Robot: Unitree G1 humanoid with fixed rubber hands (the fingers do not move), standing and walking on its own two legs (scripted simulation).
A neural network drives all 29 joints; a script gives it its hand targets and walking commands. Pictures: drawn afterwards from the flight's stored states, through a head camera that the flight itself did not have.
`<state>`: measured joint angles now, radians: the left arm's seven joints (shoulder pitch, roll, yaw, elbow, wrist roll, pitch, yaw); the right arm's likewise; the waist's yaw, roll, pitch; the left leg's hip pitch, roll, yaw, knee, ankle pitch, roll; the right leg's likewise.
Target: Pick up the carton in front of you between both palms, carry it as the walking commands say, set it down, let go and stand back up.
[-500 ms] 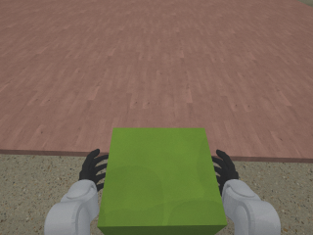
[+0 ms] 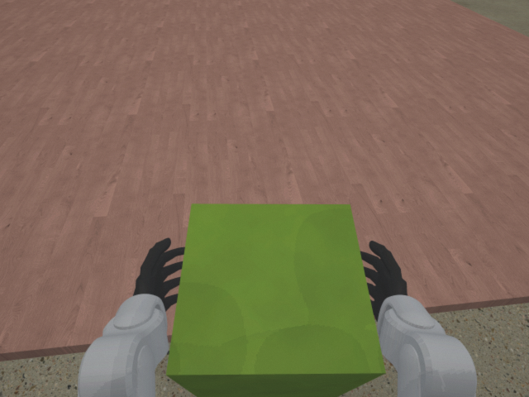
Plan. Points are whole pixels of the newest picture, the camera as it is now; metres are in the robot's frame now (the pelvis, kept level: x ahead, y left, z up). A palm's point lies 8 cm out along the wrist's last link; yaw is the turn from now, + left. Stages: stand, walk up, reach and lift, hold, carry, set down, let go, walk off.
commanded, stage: carry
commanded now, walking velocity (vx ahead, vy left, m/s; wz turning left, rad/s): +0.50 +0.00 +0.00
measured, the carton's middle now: (269, 310) +0.27 -0.01 +0.04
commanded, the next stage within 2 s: none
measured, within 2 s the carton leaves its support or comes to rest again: neither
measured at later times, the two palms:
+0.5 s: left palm (197, 115) +0.68 +0.13 +0.12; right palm (330, 116) +0.71 -0.17 +0.10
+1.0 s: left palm (223, 35) +1.09 +0.09 +0.15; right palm (323, 42) +1.05 -0.21 +0.15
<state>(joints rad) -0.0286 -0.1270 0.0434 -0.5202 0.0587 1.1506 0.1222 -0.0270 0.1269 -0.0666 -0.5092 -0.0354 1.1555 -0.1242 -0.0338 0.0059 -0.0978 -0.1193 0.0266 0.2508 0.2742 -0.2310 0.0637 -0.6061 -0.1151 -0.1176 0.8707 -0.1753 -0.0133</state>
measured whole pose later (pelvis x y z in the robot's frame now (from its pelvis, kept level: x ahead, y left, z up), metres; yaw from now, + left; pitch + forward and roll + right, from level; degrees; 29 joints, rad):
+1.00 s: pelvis +0.72 -0.01 +0.04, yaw +0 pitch +7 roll +0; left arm -0.48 -0.17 0.28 -0.36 0.05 1.09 0.17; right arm -0.53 0.09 -0.23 -0.27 0.06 1.09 -0.17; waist -0.16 0.02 0.06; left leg -0.31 -0.02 0.10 0.59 -0.41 0.05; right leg -0.82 -0.02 0.00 1.22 -0.39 -0.08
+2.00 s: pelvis +1.45 -0.02 +0.05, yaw +3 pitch +6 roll +0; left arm 0.04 -0.13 0.01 -0.53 0.04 1.15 0.14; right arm 0.04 0.13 -0.06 -0.55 -0.03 1.18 -0.14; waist 0.05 0.00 -0.14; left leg -0.41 0.06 0.08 1.13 -0.43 -0.01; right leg -0.32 -0.04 -0.21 0.43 -0.22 -0.05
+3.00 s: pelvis +2.09 -0.02 +0.07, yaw +2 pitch +6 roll +3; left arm 0.04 -0.13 0.04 -0.61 0.02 1.16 0.13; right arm 0.04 0.13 -0.03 -0.60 -0.04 1.17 -0.13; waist 0.05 -0.02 -0.09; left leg -0.59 0.08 0.11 0.89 -0.24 0.00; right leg -0.17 -0.06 -0.23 0.30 -0.24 -0.05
